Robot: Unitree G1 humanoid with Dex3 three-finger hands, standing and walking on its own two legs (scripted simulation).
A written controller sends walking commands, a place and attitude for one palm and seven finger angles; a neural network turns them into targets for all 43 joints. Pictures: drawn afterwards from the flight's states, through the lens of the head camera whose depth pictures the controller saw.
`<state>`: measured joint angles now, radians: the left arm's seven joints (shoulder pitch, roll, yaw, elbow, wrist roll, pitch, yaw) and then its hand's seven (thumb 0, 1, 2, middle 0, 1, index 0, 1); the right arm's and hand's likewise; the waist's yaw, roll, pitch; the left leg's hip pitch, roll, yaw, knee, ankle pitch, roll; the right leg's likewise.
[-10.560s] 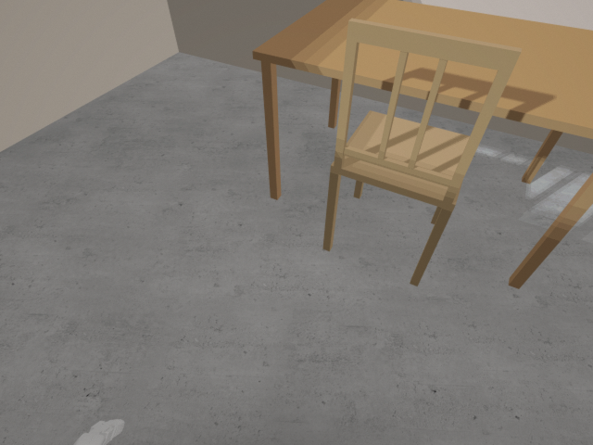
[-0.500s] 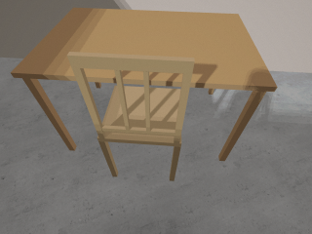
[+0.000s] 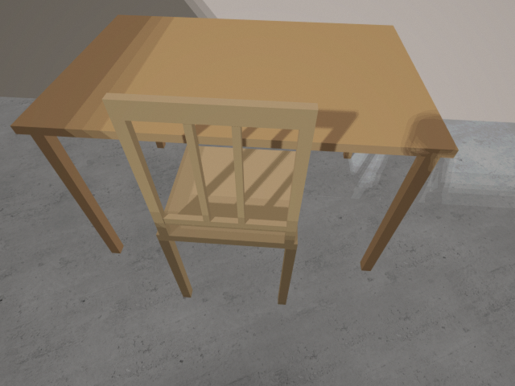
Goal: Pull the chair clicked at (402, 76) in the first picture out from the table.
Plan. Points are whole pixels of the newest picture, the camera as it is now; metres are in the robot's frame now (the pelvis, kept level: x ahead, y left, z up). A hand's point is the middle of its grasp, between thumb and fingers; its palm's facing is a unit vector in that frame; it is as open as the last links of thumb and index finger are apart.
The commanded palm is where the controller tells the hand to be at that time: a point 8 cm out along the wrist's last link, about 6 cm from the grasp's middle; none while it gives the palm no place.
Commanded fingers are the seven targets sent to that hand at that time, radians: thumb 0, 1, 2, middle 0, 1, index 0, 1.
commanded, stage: look again from close up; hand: left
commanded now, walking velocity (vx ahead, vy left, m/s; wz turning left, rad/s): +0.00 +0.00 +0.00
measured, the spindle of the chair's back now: (199, 178) +0.56 +0.17 -0.06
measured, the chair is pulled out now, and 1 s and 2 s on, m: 0.00 0.00 0.00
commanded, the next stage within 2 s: shuffle to correct the standing spot in 0.40 s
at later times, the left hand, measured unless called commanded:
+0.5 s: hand out of the picture +0.00 +0.17 -0.18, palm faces +0.02 -0.98 -0.19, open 7.3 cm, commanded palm none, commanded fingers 0.00 0.90 0.90 -0.20 -0.30 -0.20 -0.30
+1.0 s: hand out of the picture +0.02 +0.16 -0.20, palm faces +0.08 -0.99 -0.13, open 7.4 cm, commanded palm none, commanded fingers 0.00 0.90 0.90 -0.20 -0.30 -0.20 -0.30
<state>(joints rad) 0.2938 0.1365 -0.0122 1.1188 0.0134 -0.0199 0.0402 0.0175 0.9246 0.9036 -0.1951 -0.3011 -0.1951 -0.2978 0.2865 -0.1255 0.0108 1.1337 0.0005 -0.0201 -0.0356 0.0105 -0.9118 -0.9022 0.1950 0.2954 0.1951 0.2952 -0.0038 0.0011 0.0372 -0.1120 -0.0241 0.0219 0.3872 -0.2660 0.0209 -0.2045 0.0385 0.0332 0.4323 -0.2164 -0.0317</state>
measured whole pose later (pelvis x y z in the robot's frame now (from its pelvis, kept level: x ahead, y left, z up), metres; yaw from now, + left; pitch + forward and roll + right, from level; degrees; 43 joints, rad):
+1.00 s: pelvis +0.08 +0.01 -0.02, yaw +0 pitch -1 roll +0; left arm 0.39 0.12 0.03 1.11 0.02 -0.04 0.03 0.01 0.91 0.90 -0.20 -0.30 -0.20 -0.30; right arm 0.30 -0.11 -0.01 1.13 -0.01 -0.05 -0.04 0.01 -0.90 -0.90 0.19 0.30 0.19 0.30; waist 0.02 -0.05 0.06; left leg -0.18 -0.01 0.08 0.59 -0.40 0.05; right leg -0.17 0.04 0.02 0.63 -0.43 -0.05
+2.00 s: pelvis +0.11 -0.01 +0.00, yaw +1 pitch -1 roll +1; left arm 0.31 0.20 0.06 0.98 0.04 0.06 0.03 0.01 0.91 0.90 -0.19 -0.30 -0.20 -0.30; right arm 0.34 -0.12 -0.01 1.04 -0.03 0.03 0.00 0.01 -0.90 -0.90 0.19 0.30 0.19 0.30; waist 0.03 -0.04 -0.01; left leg -0.19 -0.02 0.04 0.43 -0.24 0.04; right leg -0.47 0.02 0.01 1.15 -0.35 -0.01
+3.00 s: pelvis +0.10 -0.02 +0.00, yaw -1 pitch +0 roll +0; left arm 0.32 0.18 -0.02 1.07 0.01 -0.01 0.05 0.01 0.91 0.90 -0.20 -0.30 -0.20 -0.30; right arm 0.26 -0.15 0.02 1.12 0.00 -0.02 -0.03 0.01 -0.91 -0.90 0.20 0.30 0.20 0.30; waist 0.00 -0.04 0.01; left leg -0.17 -0.02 0.08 0.46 -0.29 0.04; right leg -0.08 0.03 0.00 0.43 -0.34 -0.04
